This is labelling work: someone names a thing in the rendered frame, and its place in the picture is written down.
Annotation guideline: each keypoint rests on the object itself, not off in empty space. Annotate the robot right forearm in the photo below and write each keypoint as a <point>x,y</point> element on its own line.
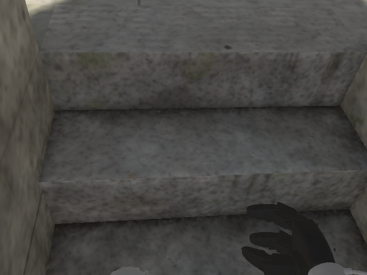
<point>327,268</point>

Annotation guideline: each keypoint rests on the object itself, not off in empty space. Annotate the robot right hand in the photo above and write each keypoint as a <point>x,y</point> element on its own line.
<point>297,253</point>

